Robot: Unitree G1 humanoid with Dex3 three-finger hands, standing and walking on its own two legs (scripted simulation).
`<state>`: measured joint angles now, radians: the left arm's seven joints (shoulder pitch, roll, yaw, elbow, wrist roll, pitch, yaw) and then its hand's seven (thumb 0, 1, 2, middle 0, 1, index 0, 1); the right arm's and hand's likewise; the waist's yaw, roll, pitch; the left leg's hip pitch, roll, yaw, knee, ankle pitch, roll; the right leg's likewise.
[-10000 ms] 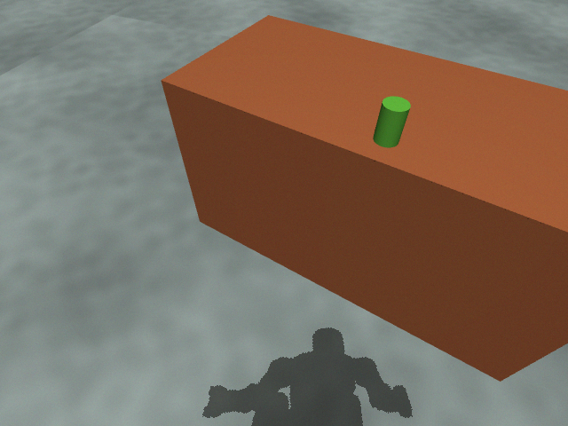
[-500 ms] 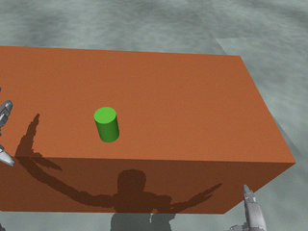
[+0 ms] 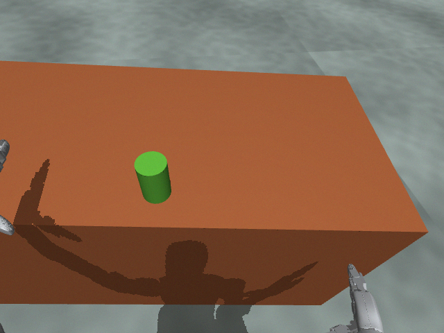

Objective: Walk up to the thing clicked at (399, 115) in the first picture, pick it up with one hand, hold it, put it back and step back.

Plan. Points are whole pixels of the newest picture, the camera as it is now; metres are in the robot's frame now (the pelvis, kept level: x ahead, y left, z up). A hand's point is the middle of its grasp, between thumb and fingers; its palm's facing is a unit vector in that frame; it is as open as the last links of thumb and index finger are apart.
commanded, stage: go down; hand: left
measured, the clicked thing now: (154, 178) +0.43 +0.14 -0.01
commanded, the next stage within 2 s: approach in 0.82 s
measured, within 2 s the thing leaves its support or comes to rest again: neither
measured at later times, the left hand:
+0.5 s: hand (0, 187) +0.32 +0.34 +0.12, palm faces +0.06 -1.00 +0.00, open 17.7 cm
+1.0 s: hand out of the picture +0.32 +0.34 +0.12, palm faces +0.06 -1.00 +0.00, open 17.6 cm
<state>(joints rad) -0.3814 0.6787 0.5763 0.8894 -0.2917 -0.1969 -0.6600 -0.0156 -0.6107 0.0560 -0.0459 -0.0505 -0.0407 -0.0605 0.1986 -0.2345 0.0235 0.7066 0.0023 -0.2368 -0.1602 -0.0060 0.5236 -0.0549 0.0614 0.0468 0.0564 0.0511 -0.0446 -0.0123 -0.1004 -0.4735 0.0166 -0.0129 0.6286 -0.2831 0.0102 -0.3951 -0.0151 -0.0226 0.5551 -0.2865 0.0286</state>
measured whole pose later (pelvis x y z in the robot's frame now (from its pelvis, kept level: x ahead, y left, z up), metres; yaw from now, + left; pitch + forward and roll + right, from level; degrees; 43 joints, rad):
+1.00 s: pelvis +0.00 +0.00 +0.00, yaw +1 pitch +6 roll -2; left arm -0.36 0.67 0.56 0.84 -0.29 -0.16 -0.67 -0.01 -0.58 0.08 -0.04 -0.06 -0.04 -0.07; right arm 0.23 -0.24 0.03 0.66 0.00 -0.24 -0.17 -0.01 0.54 -0.05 0.06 0.05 0.06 0.05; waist -0.03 -0.02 -0.10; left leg -0.46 0.01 -0.02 0.63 -0.28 0.01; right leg -0.38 -0.02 -0.03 0.57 -0.29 0.03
